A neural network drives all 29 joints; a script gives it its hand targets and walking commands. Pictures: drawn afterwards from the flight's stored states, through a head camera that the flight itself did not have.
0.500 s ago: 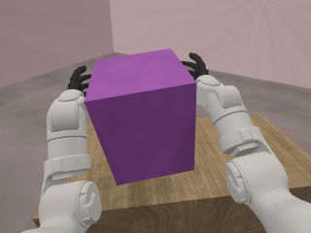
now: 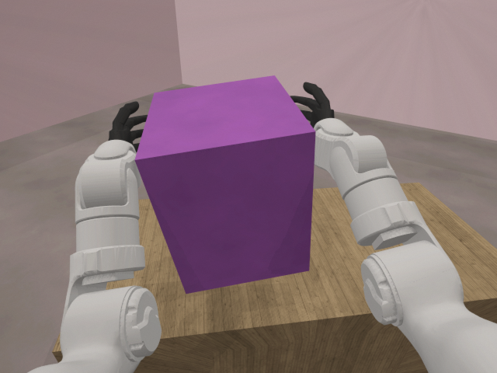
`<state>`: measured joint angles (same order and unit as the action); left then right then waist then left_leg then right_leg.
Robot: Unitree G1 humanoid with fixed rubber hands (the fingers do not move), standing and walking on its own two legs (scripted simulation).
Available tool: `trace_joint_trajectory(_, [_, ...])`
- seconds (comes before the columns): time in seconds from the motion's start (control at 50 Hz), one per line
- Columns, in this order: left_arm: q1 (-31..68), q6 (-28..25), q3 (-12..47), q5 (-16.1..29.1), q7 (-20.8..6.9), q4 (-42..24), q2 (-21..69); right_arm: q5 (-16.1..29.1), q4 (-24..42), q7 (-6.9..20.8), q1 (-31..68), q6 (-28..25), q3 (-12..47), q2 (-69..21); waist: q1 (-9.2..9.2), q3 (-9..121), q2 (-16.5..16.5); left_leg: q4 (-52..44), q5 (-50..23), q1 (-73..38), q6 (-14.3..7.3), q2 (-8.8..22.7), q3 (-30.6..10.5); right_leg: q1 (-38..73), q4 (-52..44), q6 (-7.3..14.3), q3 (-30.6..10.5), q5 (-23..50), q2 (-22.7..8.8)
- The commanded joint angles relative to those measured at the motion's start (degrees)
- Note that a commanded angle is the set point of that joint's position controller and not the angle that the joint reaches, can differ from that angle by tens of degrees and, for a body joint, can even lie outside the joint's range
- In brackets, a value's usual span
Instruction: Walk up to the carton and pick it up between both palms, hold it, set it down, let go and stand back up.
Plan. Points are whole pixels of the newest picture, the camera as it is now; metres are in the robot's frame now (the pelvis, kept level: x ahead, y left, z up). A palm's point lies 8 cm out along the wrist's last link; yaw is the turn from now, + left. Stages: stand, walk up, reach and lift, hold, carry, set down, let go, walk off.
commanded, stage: hold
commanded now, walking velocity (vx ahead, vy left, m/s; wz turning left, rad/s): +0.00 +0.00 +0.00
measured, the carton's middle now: (231, 181) +0.37 +0.00 +0.22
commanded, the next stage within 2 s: none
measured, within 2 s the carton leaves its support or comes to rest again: neither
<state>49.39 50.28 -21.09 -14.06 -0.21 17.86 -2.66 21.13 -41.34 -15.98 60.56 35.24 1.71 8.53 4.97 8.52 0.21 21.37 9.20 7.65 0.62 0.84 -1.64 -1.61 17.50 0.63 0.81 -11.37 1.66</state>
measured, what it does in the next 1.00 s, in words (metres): stands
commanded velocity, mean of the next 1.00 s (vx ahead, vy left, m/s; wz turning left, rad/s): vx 0.00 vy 0.00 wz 0.00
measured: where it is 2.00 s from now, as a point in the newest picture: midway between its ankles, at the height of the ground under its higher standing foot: outside the picture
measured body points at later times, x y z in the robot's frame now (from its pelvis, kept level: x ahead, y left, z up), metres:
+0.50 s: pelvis +0.00 +0.00 +0.00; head -0.09 +0.01 +0.44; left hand +0.37 +0.16 +0.28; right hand +0.38 -0.14 +0.30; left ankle +0.03 +0.12 -0.75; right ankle -0.01 -0.11 -0.75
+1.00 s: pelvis +0.00 +0.00 +0.00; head -0.09 +0.01 +0.44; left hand +0.38 +0.16 +0.28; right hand +0.38 -0.14 +0.30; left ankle +0.03 +0.12 -0.75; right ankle -0.01 -0.11 -0.75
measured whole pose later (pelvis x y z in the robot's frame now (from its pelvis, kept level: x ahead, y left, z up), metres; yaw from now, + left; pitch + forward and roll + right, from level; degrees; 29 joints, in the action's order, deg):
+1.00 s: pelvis +0.00 +0.00 +0.00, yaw +0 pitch -5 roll -1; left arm 49.3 51.0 -21.5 -14.7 -0.4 17.2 -2.4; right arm 22.0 -41.7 -16.3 60.6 35.6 2.4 8.7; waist 4.7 8.4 0.3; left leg 21.8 9.8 6.8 0.7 0.7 -2.1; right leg -0.7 17.5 0.7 0.2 -11.7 1.9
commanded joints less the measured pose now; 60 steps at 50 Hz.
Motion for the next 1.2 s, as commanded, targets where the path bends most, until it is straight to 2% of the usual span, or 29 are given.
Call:
trace_joint_trajectory(0.0, [49.03,-5.43,24.86,10.87,-8.17,-9.15,30.83,9.17,13.70,6.42,38.20,-0.39,11.71,-38.70,1.40,19.22,-4.30,-1.21,-11.89,-10.05,2.53,-2.81,0.60,-0.47,-2.14,-3.76,0.09,13.03,2.70])
trace_joint_trajectory(0.02, [48.45,-5.37,24.66,11.19,-8.01,-9.12,30.74,9.11,13.82,6.56,38.59,-0.40,11.47,-38.71,0.11,18.73,-4.70,-0.97,-11.99,-8.80,2.71,-3.07,0.62,-0.77,-1.82,-3.58,-0.43,12.96,2.42])
trace_joint_trajectory(0.04, [47.79,-4.92,24.07,10.64,-7.93,-7.88,31.23,9.08,13.35,6.74,38.23,-0.33,10.95,-38.11,0.41,16.96,-4.36,-1.27,-11.37,-8.06,2.67,-2.61,0.47,-1.13,-1.80,-3.52,-0.28,11.85,2.43])
trace_joint_trajectory(0.06, [48.06,-4.74,22.73,9.94,-7.98,-6.27,30.03,8.90,14.30,6.67,39.79,-0.38,12.07,-38.62,0.20,16.79,-1.90,-1.44,-10.41,-7.95,1.85,-2.67,0.82,-0.36,-1.85,-3.85,0.01,11.95,2.37])
trace_joint_trajectory(0.14, [45.27,-4.14,20.84,8.52,-9.12,-6.42,29.17,9.10,13.27,6.09,37.96,0.22,13.41,-38.63,-1.75,16.27,-2.44,-1.07,-11.24,-8.95,1.80,-2.85,1.31,0.67,-1.70,-4.13,-0.40,14.83,2.19])
trace_joint_trajectory(0.16, [44.70,-3.97,21.63,8.45,-9.29,-7.32,29.73,9.79,15.81,5.96,38.39,0.06,13.62,-39.20,-0.86,17.60,-1.66,-1.50,-12.52,-9.35,1.33,-2.93,1.37,1.31,-1.85,-4.56,-0.41,16.15,2.24])
trace_joint_trajectory(0.18, [45.01,-4.10,22.31,9.28,-9.26,-8.51,29.59,10.07,16.20,5.94,39.19,0.10,13.66,-38.63,-0.79,18.50,-2.42,-1.08,-13.59,-10.15,2.22,-2.62,1.53,1.46,-1.61,-4.18,-0.35,15.78,2.44])
trace_joint_trajectory(0.22, [46.01,-4.31,21.97,9.38,-9.15,-7.43,29.32,9.37,15.87,5.80,39.58,-0.19,13.25,-38.89,-0.83,17.66,-0.72,-1.29,-12.60,-9.60,1.68,-3.02,0.84,0.61,-1.84,-4.38,-0.28,15.48,2.49])
trace_joint_trajectory(0.24, [46.42,-4.26,22.11,9.26,-9.01,-7.36,29.60,8.88,15.72,5.68,39.22,-0.24,12.68,-38.34,-0.89,17.14,-2.64,-1.15,-12.29,-9.21,1.94,-3.03,1.39,0.22,-2.10,-4.33,-0.23,14.77,2.30])
trace_joint_trajectory(0.3, [47.44,-4.62,24.71,10.50,-8.92,-10.30,31.01,9.02,17.58,5.87,38.54,-0.46,12.42,-39.03,0.60,18.73,-2.11,-0.84,-13.14,-10.36,2.55,-2.80,0.91,-0.29,-1.97,-4.11,0.42,14.86,2.72])
trace_joint_trajectory(0.36, [47.10,-4.59,23.93,10.61,-8.46,-9.22,30.24,8.90,17.47,5.63,37.96,-0.26,13.04,-38.87,0.54,18.33,-1.42,-0.80,-12.58,-10.60,2.22,-2.93,0.89,-0.45,-1.84,-4.33,-0.16,15.30,2.46])
trace_joint_trajectory(0.42, [48.18,-4.91,24.38,9.92,-8.52,-8.21,30.64,8.22,15.71,5.71,39.75,-0.47,11.96,-38.35,0.16,17.29,-3.58,-1.85,-8.35,-8.76,1.63,-3.01,0.75,-1.98,-2.38,-3.93,-0.57,9.98,1.93])
trace_joint_trajectory(0.44, [48.42,-4.86,23.89,9.97,-8.31,-7.23,30.10,8.13,15.75,5.97,40.35,-0.51,12.16,-38.48,0.61,18.17,-2.11,-2.47,-6.75,-8.27,1.33,-2.66,0.58,-1.64,-2.80,-4.17,-0.02,8.73,2.06])
trace_joint_trajectory(0.5, [48.88,-5.18,23.22,9.79,-8.03,-5.92,30.33,7.39,12.72,6.62,39.62,-0.43,10.47,-39.05,0.28,16.27,-2.71,-2.44,-6.01,-8.00,1.51,-2.54,0.66,-3.16,-2.89,-3.43,-0.10,6.22,1.81])
trace_joint_trajectory(0.54, [49.19,-5.14,23.46,10.52,-8.02,-4.61,31.04,7.82,12.09,6.79,40.80,-0.52,10.76,-38.05,0.05,16.04,-2.72,-2.80,-5.81,-6.39,1.20,-2.14,0.76,-2.24,-2.78,-3.41,-0.37,6.56,1.82])
trace_joint_trajectory(0.58, [48.86,-5.28,24.87,11.18,-7.88,-7.56,31.57,8.38,13.43,6.70,39.72,-0.69,10.36,-37.87,0.75,19.53,-4.81,-2.14,-9.35,-8.51,2.02,-2.15,0.58,-1.45,-2.39,-3.59,-0.03,9.86,2.30])
trace_joint_trajectory(0.62, [48.47,-5.17,24.01,10.68,-7.86,-6.03,30.84,8.38,13.58,6.63,40.59,-0.65,10.94,-37.68,0.41,18.47,-2.91,-1.73,-9.05,-8.15,1.76,-2.52,1.15,-1.22,-2.19,-3.72,-0.15,9.89,2.36])
trace_joint_trajectory(0.68, [48.67,-5.00,21.80,9.99,-7.74,-4.99,29.48,9.24,13.11,6.81,40.62,-0.29,12.19,-38.36,-1.19,18.89,-1.71,-1.90,-8.33,-7.82,1.06,-2.58,1.15,-0.29,-2.01,-3.89,-0.52,10.36,2.36])
trace_joint_trajectory(0.76, [48.98,-5.36,21.73,10.03,-8.02,-5.38,29.52,9.75,14.00,6.84,41.68,-0.38,12.61,-39.41,-1.75,20.57,-0.99,-1.06,-9.89,-8.92,0.92,-2.65,1.10,-0.24,-1.89,-4.06,-0.42,12.44,2.27])
trace_joint_trajectory(0.78, [47.94,-5.22,21.98,10.12,-8.12,-5.65,29.99,9.75,13.83,6.71,40.15,-0.43,12.11,-38.99,-0.72,19.39,-1.33,-0.99,-11.23,-9.24,1.47,-2.57,1.02,-0.40,-1.90,-4.15,-0.26,13.63,2.58])
trace_joint_trajectory(0.84, [49.62,-5.29,23.30,10.83,-8.19,-10.08,29.84,9.68,13.65,6.38,39.08,-0.33,11.82,-38.65,-0.28,21.39,-3.22,-0.48,-13.67,-10.39,2.03,-2.83,0.57,1.21,-1.71,-4.26,-0.41,15.76,2.61])
trace_joint_trajectory(0.86, [48.44,-5.12,22.99,10.42,-8.12,-8.68,29.97,9.67,14.10,6.21,38.25,-0.29,11.78,-38.60,0.11,19.45,-2.69,-0.39,-13.87,-9.98,2.23,-3.05,0.66,-0.02,-1.66,-4.34,-0.21,16.00,2.54])
trace_joint_trajectory(1.0, [47.06,-3.94,22.71,10.12,-9.02,-7.08,29.75,9.34,15.49,5.80,39.61,0.44,12.29,-37.94,0.37,16.77,-2.71,-1.13,-12.17,-8.74,2.13,-2.94,0.66,-0.62,-2.28,-4.03,-0.37,14.41,2.27])
trace_joint_trajectory(1.04, [45.44,-3.77,24.21,10.20,-8.97,-9.94,30.03,10.43,17.85,5.33,38.94,0.21,13.12,-37.86,1.25,19.02,-3.36,0.30,-15.67,-11.12,2.58,-3.42,0.42,0.50,-1.48,-4.30,-0.84,19.02,2.60])
trace_joint_trajectory(1.06, [45.96,-3.86,24.24,10.70,-8.92,-10.26,29.92,11.25,18.38,5.25,39.23,0.42,13.67,-37.81,0.57,19.00,-3.00,0.34,-17.11,-11.64,3.13,-3.04,0.51,0.37,-1.43,-4.34,-0.51,19.30,2.85])
trace_joint_trajectory(1.08, [45.74,-3.82,23.65,10.82,-8.98,-9.47,29.64,10.64,18.09,5.09,39.17,0.60,13.48,-37.43,0.94,19.27,-2.03,0.06,-16.06,-11.21,2.75,-3.02,0.54,0.64,-1.57,-4.51,0.03,18.79,2.73])
trace_joint_trajectory(1.14, [46.40,-3.84,23.17,9.82,-8.88,-6.86,30.00,9.80,16.04,5.65,40.06,0.83,11.74,-37.41,0.56,16.50,-3.38,-1.45,-10.80,-9.34,2.42,-3.00,0.79,-1.45,-2.74,-3.69,-0.14,11.53,2.30])
trace_joint_trajectory(1.16, [46.58,-3.82,22.26,9.91,-8.92,-5.50,30.04,9.32,15.00,6.07,39.93,0.80,12.06,-37.38,-0.21,14.72,-2.79,-2.33,-8.53,-7.47,2.23,-2.31,0.84,-1.62,-2.76,-3.52,-0.16,9.00,2.28])
trace_joint_trajectory(1.18, [48.62,-4.05,22.96,9.53,-8.84,-6.59,29.86,8.78,14.02,6.36,40.07,0.63,11.57,-37.14,0.39,15.68,-2.63,-2.30,-7.74,-7.18,2.08,-2.47,1.10,-1.86,-2.51,-3.54,-0.31,8.06,2.22])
